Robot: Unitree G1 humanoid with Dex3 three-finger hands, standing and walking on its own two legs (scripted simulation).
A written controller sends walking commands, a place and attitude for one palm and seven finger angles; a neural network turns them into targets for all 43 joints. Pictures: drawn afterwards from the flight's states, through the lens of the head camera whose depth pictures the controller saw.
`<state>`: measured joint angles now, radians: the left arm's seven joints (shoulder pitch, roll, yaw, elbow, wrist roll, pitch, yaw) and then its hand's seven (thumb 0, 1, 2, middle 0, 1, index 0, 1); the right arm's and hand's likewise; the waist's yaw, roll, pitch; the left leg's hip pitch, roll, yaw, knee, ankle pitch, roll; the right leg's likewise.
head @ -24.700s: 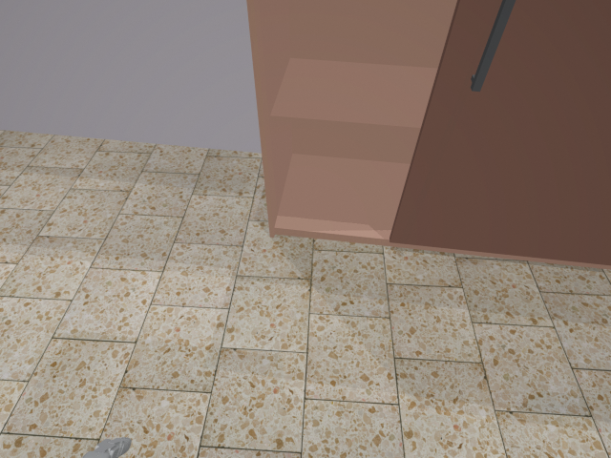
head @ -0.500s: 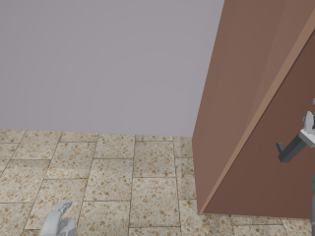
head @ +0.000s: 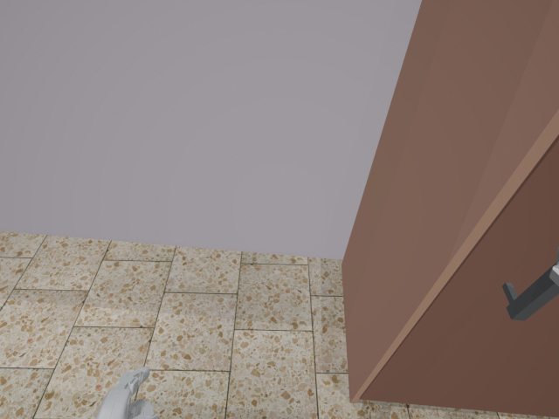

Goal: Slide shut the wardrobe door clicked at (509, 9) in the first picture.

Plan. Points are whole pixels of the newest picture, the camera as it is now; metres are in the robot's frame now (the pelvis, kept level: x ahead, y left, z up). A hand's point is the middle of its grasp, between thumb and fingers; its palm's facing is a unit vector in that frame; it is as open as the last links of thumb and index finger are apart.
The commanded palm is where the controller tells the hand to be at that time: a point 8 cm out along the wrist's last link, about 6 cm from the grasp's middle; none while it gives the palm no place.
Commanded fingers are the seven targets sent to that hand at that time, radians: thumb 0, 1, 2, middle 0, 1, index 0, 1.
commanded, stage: stop walking and hold the door there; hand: right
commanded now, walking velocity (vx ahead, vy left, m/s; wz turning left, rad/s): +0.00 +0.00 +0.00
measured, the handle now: out of the picture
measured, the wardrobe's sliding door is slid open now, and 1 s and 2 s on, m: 0.00 0.00 0.00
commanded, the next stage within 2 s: loosen the grip on the handle in 1.80 s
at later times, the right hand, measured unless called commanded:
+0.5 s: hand out of the picture +0.28 -0.34 +0.14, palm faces +0.56 +0.77 -0.31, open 6.0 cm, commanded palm +0.24 -0.37 +0.13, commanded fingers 0.00 -0.90 -0.90 0.45 1.40 0.45 1.40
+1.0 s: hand out of the picture +0.29 -0.34 +0.13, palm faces +0.40 +0.88 -0.25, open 5.2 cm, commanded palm +0.24 -0.37 +0.13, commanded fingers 0.00 -0.90 -0.90 0.45 1.40 0.45 1.40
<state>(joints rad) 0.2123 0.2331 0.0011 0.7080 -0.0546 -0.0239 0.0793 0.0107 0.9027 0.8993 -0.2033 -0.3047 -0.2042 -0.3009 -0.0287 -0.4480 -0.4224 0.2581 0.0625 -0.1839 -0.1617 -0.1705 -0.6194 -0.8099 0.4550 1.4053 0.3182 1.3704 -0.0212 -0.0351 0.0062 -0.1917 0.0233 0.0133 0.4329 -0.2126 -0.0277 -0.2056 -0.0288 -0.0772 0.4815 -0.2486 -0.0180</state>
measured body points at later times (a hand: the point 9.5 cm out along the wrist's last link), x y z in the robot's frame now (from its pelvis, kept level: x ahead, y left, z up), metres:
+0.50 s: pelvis +0.00 -0.01 +0.00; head +0.01 +0.00 +0.45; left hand +0.16 +0.25 -0.11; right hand +0.25 -0.38 +0.15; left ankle +0.01 +0.14 -0.74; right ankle +0.01 -0.10 -0.74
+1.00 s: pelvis -0.02 -0.09 -0.01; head +0.02 -0.09 +0.43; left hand +0.16 +0.13 -0.12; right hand +0.26 -0.39 +0.14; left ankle -0.04 +0.07 -0.68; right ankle +0.01 -0.11 -0.74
